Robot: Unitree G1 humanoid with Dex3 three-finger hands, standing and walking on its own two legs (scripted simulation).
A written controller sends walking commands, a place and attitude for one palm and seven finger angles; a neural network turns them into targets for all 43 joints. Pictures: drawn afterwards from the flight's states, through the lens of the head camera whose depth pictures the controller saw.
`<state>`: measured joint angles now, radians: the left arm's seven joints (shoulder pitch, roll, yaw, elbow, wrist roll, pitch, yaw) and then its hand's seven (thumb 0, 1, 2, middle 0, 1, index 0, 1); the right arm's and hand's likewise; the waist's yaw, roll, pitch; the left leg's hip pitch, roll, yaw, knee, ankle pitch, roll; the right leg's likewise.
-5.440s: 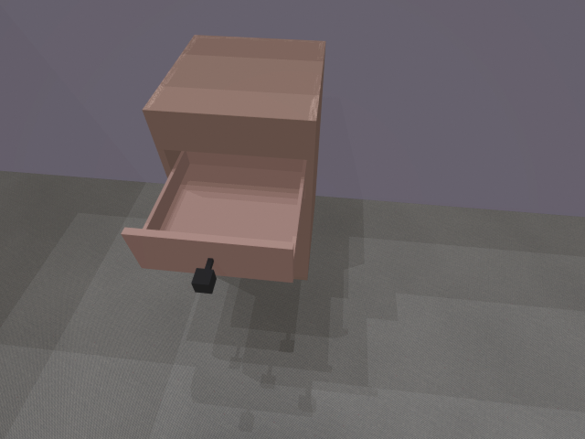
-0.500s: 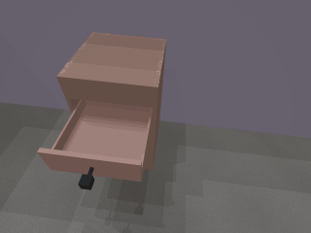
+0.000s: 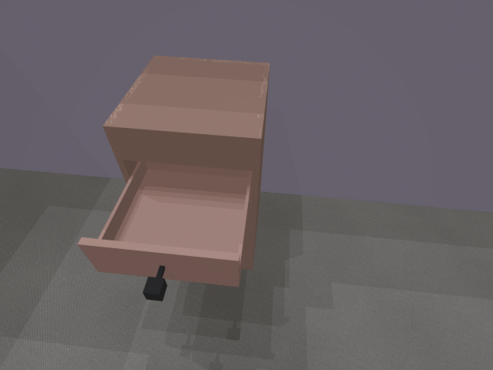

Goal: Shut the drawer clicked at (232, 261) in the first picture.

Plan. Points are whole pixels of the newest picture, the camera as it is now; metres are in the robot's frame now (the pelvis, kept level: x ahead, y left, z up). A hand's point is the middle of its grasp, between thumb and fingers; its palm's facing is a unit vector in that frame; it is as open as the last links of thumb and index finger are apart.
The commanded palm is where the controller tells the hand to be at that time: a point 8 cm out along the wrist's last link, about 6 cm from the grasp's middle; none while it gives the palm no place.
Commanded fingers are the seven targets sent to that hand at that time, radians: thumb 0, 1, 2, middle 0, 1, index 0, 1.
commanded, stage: come to a stop and stand still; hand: left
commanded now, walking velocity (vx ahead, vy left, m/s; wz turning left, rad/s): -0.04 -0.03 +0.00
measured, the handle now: (157, 281) +0.35 +0.24 -0.22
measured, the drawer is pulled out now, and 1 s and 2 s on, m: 0.29 0.29 0.29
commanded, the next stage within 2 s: look again from close up in 0.96 s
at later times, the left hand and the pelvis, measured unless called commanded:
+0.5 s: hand out of the picture +0.01 +0.16 -0.17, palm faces +0.02 -0.98 -0.20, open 7.4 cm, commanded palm none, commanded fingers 0.00 0.90 0.90 -0.20 -0.30 -0.20 -0.30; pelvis +0.01 -0.01 +0.00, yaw +0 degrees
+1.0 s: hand out of the picture +0.00 +0.12 -0.17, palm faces +0.03 -0.99 -0.17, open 7.4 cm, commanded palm none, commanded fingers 0.00 0.90 0.90 -0.20 -0.30 -0.20 -0.30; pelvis +0.02 -0.04 +0.00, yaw +0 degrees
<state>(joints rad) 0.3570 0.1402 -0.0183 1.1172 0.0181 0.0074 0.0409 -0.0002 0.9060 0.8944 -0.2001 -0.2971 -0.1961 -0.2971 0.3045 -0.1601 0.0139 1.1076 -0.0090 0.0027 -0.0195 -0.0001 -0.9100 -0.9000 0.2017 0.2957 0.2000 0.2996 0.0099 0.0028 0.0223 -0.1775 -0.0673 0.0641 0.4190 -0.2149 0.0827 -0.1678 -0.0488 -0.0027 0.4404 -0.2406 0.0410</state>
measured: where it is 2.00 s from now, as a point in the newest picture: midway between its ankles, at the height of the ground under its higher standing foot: outside the picture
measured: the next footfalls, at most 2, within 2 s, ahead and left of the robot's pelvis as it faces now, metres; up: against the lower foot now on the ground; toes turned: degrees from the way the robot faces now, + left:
none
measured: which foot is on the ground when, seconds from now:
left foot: down 0.00-1.00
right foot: down 0.00-1.00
